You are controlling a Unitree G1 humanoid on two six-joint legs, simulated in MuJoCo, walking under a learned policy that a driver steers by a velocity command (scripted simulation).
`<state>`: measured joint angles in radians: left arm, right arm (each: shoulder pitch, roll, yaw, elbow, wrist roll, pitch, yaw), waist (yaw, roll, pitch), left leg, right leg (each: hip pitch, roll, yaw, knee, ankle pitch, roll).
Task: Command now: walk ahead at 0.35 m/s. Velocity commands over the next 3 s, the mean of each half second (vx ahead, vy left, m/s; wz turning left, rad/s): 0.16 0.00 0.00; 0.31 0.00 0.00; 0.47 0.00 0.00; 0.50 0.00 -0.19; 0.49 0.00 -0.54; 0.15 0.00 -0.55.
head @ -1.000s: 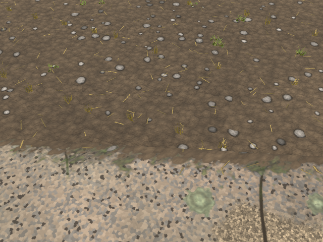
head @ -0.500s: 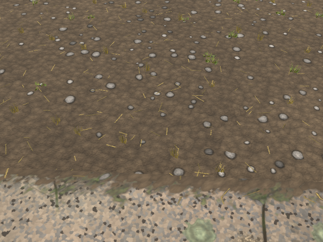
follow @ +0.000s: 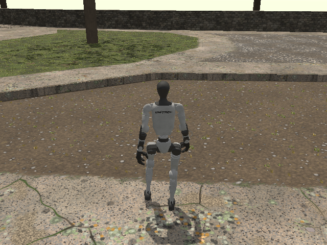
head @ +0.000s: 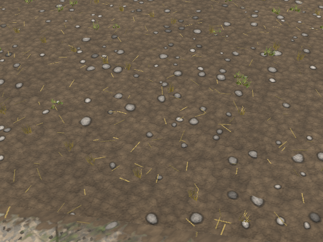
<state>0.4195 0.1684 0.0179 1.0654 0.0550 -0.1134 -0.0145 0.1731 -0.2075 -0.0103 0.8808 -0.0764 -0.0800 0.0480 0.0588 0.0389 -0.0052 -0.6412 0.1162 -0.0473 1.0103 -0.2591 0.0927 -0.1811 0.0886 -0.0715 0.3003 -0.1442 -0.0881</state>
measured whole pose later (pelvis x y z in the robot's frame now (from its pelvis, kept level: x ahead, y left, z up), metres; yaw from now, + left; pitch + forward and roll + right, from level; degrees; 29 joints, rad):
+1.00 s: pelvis +0.29 +0.02 +0.00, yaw -2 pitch -1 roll +2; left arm 0.11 0.16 0.06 0.92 0.07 -0.09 -0.04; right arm 0.50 -0.11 -0.01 1.08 -0.06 -0.10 0.02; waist -0.07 -0.02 0.03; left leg 0.02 -0.03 0.05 0.26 -0.26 0.02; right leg -0.51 -0.08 0.00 0.78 -0.23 -0.07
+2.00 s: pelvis +0.82 +0.02 -0.20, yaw -8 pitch +2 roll +3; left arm 0.19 0.23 0.07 0.86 -0.03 -0.06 0.04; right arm 0.34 -0.20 -0.04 1.04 -0.02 -0.08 -0.01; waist 0.00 -0.04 -0.03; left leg -0.20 -0.01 0.14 0.49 -0.33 0.01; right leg -0.83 -0.09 0.06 1.19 -0.13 0.00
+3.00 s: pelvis +1.22 -0.15 -0.19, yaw -43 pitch +2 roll +0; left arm 0.16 0.29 0.07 0.63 -0.01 0.04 0.03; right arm 0.13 -0.26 -0.06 0.76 -0.01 0.00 -0.02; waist -0.03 -0.02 0.06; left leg -0.35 0.02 0.09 0.39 -0.09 0.05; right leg -0.53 -0.04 0.05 0.92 -0.38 0.06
